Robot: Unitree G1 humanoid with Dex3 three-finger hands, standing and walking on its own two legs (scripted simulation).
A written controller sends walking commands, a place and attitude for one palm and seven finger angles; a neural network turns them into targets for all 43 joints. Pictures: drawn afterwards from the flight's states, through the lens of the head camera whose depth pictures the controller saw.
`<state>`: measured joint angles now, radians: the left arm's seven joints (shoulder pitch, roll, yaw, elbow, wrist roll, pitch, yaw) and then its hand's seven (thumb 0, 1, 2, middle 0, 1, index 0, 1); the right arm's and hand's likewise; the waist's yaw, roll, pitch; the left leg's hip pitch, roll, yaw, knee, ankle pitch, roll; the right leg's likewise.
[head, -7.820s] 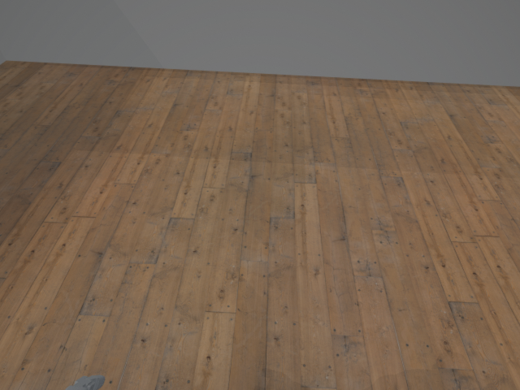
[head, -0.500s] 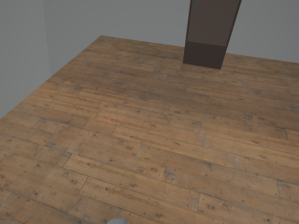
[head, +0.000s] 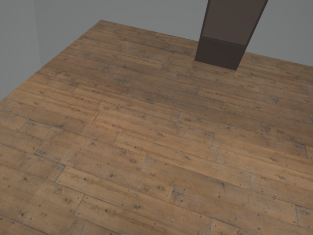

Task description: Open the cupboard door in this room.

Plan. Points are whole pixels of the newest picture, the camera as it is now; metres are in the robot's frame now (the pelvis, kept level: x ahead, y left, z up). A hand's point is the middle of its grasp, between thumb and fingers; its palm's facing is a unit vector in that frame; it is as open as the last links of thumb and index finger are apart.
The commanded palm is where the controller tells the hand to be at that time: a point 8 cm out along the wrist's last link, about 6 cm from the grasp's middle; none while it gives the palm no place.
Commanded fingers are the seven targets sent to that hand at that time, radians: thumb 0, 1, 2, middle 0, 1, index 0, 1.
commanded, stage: turn or walk to find it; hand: left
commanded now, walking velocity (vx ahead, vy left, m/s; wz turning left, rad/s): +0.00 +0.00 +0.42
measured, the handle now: out of the picture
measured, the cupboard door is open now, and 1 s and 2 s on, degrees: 0 0 0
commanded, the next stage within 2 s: stand and wait in 0.80 s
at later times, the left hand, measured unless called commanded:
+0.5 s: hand out of the picture +0.05 +0.14 -0.15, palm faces +0.23 -0.94 -0.26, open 7.4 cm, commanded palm none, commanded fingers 0.00 0.90 0.90 -0.20 -0.30 -0.20 -0.30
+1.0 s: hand out of the picture +0.01 +0.18 -0.16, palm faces +0.43 -0.86 -0.29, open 7.4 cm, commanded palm none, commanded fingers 0.00 0.90 0.90 -0.20 -0.30 -0.20 -0.30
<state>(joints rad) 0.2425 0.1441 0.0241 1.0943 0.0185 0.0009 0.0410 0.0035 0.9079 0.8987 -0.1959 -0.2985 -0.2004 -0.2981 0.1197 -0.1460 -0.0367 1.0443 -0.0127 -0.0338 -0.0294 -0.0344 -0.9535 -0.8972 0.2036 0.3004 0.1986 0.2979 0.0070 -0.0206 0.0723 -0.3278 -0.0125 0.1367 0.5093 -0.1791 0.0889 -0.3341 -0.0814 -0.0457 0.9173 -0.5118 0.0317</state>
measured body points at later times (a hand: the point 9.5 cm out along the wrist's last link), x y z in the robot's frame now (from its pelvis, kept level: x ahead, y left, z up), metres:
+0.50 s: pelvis +0.03 -0.05 +0.01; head +0.07 -0.07 +0.46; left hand +0.04 +0.19 -0.13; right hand +0.12 -0.30 -0.15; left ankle -0.02 +0.08 -0.66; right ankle +0.03 -0.15 -0.73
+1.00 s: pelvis +0.04 -0.04 +0.00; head +0.07 -0.04 +0.45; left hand -0.01 +0.23 -0.14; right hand +0.23 -0.22 -0.15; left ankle -0.03 +0.08 -0.73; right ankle +0.09 -0.14 -0.73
